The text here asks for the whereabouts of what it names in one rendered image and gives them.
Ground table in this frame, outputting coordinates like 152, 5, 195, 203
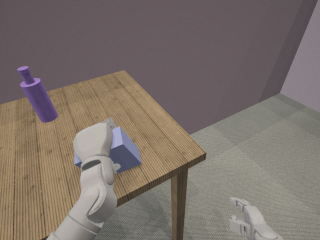
0, 70, 207, 240

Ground left robot hand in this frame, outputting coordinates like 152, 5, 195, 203
73, 117, 121, 175

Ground right robot forearm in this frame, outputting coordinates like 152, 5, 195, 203
251, 223, 284, 240

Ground sponge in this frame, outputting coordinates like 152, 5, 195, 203
74, 126, 142, 173

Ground left robot forearm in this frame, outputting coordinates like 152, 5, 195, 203
46, 155, 117, 240

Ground right robot hand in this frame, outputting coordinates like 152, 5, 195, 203
229, 197, 267, 240

